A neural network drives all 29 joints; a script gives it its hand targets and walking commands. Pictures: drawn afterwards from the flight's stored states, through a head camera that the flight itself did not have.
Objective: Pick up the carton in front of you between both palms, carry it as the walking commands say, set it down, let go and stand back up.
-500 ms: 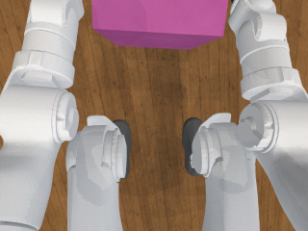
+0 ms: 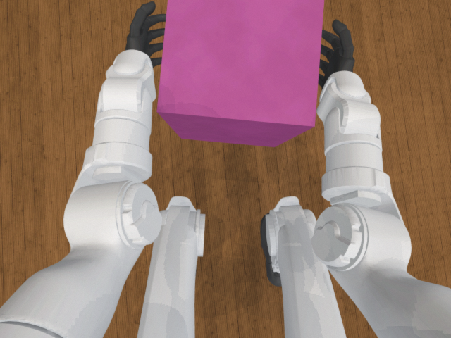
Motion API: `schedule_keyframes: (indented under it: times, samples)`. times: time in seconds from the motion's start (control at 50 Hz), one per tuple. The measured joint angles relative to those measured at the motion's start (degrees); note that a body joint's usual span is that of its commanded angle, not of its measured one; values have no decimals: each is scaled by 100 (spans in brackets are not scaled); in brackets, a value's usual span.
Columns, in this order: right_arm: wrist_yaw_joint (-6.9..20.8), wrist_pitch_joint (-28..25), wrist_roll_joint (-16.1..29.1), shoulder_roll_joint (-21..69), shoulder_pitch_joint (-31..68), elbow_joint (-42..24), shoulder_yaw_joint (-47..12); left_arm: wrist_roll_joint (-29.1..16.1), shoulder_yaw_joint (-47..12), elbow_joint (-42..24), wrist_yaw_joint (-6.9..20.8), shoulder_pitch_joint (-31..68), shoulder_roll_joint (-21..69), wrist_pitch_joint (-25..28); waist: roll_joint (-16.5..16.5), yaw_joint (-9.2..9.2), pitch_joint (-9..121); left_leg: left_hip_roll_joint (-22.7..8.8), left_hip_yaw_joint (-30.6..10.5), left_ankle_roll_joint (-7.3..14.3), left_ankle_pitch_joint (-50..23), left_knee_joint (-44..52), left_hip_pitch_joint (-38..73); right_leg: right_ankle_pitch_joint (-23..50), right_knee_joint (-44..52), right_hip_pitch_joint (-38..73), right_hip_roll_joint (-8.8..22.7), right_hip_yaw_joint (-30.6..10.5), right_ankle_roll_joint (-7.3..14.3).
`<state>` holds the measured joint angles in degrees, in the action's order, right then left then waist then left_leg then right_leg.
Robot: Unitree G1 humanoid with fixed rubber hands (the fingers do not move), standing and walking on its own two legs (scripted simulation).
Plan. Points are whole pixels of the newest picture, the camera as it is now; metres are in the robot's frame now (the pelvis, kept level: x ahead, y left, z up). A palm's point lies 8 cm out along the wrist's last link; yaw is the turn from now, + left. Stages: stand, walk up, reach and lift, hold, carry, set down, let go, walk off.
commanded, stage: reach and lift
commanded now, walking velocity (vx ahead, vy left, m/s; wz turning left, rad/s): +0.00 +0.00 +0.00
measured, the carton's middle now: (235, 79) +0.53 +0.01 -0.14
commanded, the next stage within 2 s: none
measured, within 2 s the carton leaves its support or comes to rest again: neither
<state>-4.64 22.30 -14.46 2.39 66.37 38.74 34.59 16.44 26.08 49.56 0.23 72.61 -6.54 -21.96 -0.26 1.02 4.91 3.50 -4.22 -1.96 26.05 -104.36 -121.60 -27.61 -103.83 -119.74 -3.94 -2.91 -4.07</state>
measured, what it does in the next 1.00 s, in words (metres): rises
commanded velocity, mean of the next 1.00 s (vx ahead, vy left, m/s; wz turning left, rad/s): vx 0.00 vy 0.00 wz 0.00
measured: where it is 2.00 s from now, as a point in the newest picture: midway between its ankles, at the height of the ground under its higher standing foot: (231, 260)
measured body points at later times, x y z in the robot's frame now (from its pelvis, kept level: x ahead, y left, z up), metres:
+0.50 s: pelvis +0.04 +0.00 +0.12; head +0.24 +0.02 +0.53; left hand +0.50 +0.16 +0.08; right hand +0.49 -0.14 +0.08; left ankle +0.12 +0.13 -0.43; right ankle +0.12 -0.14 -0.43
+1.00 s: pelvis +0.09 -0.01 +0.25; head +0.16 +0.00 +0.70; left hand +0.44 +0.16 +0.23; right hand +0.45 -0.15 +0.23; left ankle +0.12 +0.13 -0.43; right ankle +0.12 -0.14 -0.43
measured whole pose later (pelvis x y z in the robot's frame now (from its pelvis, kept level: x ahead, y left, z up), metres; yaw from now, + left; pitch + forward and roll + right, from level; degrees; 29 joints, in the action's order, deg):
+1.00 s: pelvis +0.09 -0.01 +0.25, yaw +2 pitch +18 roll +0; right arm -1.6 23.3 -13.9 9.3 24.8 28.5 21.4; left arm 14.1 20.0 30.1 -0.5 25.8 7.3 -23.7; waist -0.5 0.3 9.6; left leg 1.4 -3.9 -1.1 20.2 -51.1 -48.6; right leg -21.3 -51.3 -47.8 -1.8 -4.2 -1.2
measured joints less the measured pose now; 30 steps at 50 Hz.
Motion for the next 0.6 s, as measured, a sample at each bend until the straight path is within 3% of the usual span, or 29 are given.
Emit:
schedule_keyframes:
  times: [0.24,0.6]
  samples:
    - [36,266,208,189,-904,-717,-471,-275,-208,-1123,-16,-1135,387,-337,-53,-29,420,-50,48,16,78,800,930,-60,774,894,35,-58,45]
    - [206,6,170,424,-2499,-620,-758,-183,-265,-1322,-105,-2852,999,-94,-31,-17,877,-118,71,78,-1,2627,3540,52,2598,3475,117,-110,144]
